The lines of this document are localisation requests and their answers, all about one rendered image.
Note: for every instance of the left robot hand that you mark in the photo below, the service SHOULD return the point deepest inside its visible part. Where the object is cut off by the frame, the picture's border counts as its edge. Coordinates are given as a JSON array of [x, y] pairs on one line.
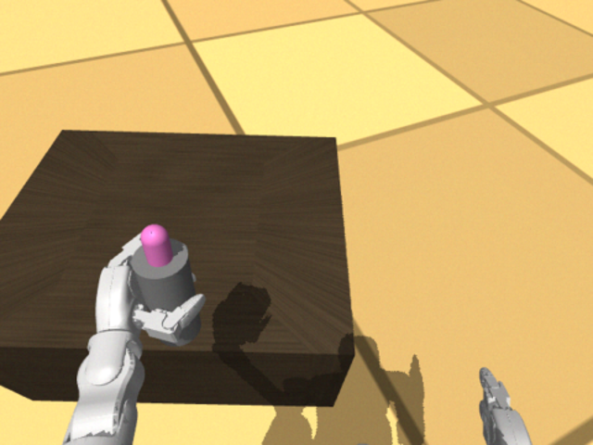
[[120, 303]]

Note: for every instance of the right robot hand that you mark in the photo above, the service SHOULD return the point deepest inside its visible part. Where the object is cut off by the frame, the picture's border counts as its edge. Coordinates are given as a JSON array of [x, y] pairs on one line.
[[501, 424]]

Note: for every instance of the left robot arm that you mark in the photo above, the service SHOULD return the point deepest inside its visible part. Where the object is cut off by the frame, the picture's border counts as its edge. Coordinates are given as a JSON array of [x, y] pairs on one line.
[[109, 380]]

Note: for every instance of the bottle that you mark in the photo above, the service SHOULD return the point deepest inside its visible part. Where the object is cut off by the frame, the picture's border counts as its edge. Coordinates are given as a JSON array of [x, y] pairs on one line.
[[163, 272]]

